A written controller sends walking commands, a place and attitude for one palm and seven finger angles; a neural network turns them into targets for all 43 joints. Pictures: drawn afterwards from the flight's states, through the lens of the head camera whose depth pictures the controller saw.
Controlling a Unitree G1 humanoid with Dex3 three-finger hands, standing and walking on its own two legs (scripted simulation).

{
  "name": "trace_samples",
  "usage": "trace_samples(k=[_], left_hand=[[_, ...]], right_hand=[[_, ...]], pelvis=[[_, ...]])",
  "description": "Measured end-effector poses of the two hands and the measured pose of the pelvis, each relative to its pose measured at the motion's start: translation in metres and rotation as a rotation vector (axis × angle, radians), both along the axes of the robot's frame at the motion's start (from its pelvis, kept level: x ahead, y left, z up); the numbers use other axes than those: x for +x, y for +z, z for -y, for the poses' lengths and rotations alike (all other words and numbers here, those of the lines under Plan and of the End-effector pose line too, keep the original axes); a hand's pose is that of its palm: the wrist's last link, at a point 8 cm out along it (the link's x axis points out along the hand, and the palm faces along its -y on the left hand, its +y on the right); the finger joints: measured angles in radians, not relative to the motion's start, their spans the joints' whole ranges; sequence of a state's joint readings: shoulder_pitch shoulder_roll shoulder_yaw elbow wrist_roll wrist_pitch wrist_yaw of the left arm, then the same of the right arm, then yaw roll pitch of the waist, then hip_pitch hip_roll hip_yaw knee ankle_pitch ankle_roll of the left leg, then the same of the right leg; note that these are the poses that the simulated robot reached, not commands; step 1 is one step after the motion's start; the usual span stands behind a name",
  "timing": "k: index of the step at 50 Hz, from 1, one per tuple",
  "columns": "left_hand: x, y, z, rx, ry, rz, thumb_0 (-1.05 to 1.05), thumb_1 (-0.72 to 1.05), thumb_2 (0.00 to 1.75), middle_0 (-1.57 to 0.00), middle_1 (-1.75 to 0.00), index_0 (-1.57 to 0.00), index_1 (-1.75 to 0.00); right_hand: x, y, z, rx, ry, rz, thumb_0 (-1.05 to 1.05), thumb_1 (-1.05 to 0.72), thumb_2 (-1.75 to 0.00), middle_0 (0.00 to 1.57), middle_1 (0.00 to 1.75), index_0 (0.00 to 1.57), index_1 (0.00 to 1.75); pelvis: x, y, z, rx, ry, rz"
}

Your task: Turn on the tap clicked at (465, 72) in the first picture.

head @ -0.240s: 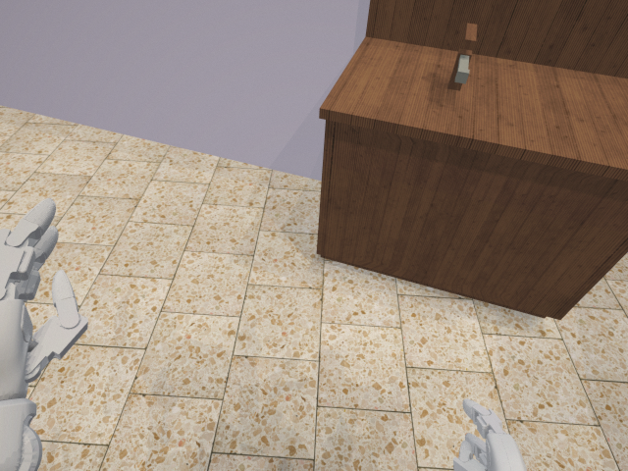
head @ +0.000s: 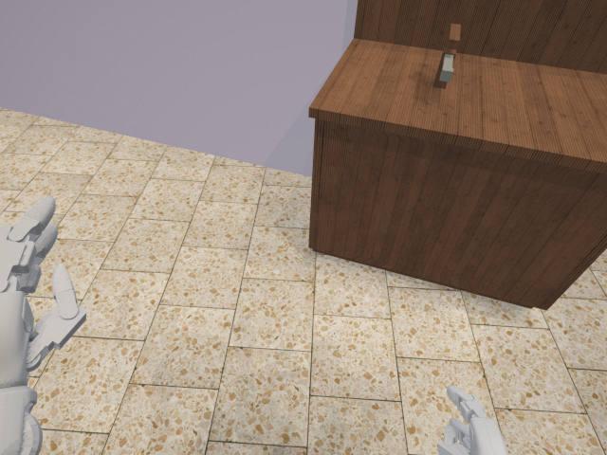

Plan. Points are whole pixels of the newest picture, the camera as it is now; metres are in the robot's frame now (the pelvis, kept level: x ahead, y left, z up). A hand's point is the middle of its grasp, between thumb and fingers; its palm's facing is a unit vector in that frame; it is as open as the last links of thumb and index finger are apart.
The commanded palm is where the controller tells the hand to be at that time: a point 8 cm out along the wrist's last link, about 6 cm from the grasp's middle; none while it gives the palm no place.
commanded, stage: stand and wait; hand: left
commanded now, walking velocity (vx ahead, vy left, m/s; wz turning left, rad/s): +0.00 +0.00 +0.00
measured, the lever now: (446, 74) +1.03 -0.31 +0.06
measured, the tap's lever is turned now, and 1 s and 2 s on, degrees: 0 0 0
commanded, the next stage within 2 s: look at it before walking up in 0.02 s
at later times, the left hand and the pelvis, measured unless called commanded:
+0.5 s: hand (97, 305) +0.22 +0.23 +0.16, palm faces +0.40 -0.84 -0.36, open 7.4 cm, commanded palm +0.18 +0.26 +0.18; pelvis +0.00 -0.01 -0.01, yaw -4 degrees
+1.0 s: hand (221, 199) +0.37 +0.14 +0.17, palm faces +0.13 -0.90 -0.42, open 7.4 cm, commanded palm +0.33 +0.19 +0.18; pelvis +0.10 -0.03 +0.00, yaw -17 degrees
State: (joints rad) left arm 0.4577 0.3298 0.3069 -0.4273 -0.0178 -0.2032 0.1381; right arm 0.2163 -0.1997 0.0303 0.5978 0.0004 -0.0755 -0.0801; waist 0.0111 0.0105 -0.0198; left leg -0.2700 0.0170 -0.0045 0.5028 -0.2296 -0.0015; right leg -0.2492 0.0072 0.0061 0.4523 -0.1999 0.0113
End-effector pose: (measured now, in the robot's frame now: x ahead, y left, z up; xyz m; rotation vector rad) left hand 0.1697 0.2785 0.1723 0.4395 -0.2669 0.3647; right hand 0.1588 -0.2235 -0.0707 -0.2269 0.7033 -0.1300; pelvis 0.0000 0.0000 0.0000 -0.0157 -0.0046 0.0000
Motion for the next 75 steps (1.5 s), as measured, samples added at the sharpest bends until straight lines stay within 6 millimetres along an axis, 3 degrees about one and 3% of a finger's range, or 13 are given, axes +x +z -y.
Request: trace_samples(k=[18,24,27,32,36,44,49,55,61,65,70,72,75], left_hand=[[-0.005,-0.003,0.0,0.0,-0.004,-0.008,0.01,0.89,0.9,-0.21,-0.3,-0.21,-0.3],[0.007,-0.004,0.006,0.003,-0.006,0.014,0.01,0.89,0.9,-0.21,-0.3,-0.21,-0.3],[0.022,-0.003,0.019,0.015,-0.024,0.022,0.01,0.9,0.9,-0.21,-0.3,-0.21,-0.3],[0.051,-0.003,0.06,0.038,-0.116,0.054,0.01,0.9,0.9,-0.21,-0.3,-0.21,-0.3],[0.074,-0.002,0.083,0.011,-0.185,0.042,0.01,0.89,0.9,-0.21,-0.3,-0.21,-0.3],[0.123,0.012,0.093,0.109,-0.282,-0.025,0.01,0.89,0.9,-0.22,-0.31,-0.22,-0.3],[0.163,0.016,0.094,0.088,-0.315,0.029,0.01,0.89,0.9,-0.22,-0.31,-0.22,-0.3],[0.222,0.003,0.099,0.049,-0.365,0.082,0.01,0.89,0.9,-0.21,-0.31,-0.21,-0.3],[0.27,0.018,0.144,0.029,-0.49,0.108,0.01,0.9,0.9,-0.21,-0.3,-0.21,-0.3],[0.297,0.03,0.181,0.096,-0.576,0.127,0.01,0.9,0.9,-0.21,-0.3,-0.21,-0.3],[0.335,0.021,0.227,0.204,-0.613,0.064,0.01,0.89,0.9,-0.21,-0.3,-0.21,-0.3],[0.344,0.012,0.248,0.245,-0.626,0.068,0.01,0.9,0.9,-0.21,-0.3,-0.21,-0.3],[0.35,0.004,0.278,0.223,-0.669,0.074,0.01,0.89,0.9,-0.21,-0.31,-0.21,-0.3]], right_hand=[[-0.014,-0.001,0.008,-0.014,-0.026,-0.016,0.02,-0.91,-0.9,0.2,0.3,0.2,0.3],[-0.015,-0.005,0.013,-0.002,-0.063,0.009,0.02,-0.91,-0.9,0.2,0.3,0.2,0.3],[-0.016,-0.011,0.019,0.022,-0.081,0.014,0.02,-0.9,-0.9,0.2,0.3,0.2,0.3],[-0.02,-0.031,0.04,0.057,-0.104,-0.003,0.02,-0.9,-0.9,0.2,0.3,0.2,0.3],[-0.029,-0.031,0.062,0.041,-0.153,-0.079,0.02,-0.91,-0.9,0.2,0.3,0.2,0.3],[-0.039,-0.014,0.094,-0.01,-0.291,-0.159,0.02,-0.91,-0.9,0.2,0.3,0.2,0.3],[-0.019,-0.01,0.095,-0.035,-0.334,-0.153,0.02,-0.91,-0.9,0.2,0.3,0.2,0.3],[0.025,-0.009,0.08,-0.022,-0.405,-0.051,0.02,-0.91,-0.9,0.2,0.3,0.2,0.3],[0.057,-0.003,0.06,0.069,-0.408,-0.009,0.02,-0.91,-0.9,0.2,0.3,0.2,0.3],[0.062,-0.01,0.065,0.12,-0.443,-0.034,0.01,-0.9,-0.9,0.2,0.3,0.2,0.3],[0.056,-0.034,0.098,0.161,-0.525,-0.077,0.01,-0.9,-0.9,0.2,0.3,0.2,0.3],[0.052,-0.051,0.118,0.165,-0.546,-0.091,0.01,-0.9,-0.9,0.2,0.3,0.2,0.3],[0.046,-0.064,0.151,0.126,-0.58,-0.129,0.01,-0.9,-0.9,0.2,0.3,0.2,0.3]], pelvis=[[-0.005,-0.001,0.001,0.002,-0.019,0.004],[0.0,-0.007,0.005,0.006,-0.064,0.001],[0.005,-0.01,0.014,0.007,-0.095,0.007],[0.014,-0.022,0.033,0.003,-0.132,0.014],[0.024,-0.013,0.039,0.022,-0.168,0.001],[0.056,0.004,0.041,0.045,-0.249,-0.045],[0.089,0.001,0.033,0.038,-0.291,-0.055],[0.127,-0.012,0.027,0.049,-0.386,-0.022],[0.156,-0.002,0.037,0.002,-0.457,-0.015],[0.174,0.001,0.052,-0.015,-0.507,-0.017],[0.195,-0.01,0.086,-0.022,-0.555,-0.017],[0.201,-0.025,0.104,0.001,-0.551,0.0],[0.202,-0.032,0.11,0.002,-0.593,0.015]])
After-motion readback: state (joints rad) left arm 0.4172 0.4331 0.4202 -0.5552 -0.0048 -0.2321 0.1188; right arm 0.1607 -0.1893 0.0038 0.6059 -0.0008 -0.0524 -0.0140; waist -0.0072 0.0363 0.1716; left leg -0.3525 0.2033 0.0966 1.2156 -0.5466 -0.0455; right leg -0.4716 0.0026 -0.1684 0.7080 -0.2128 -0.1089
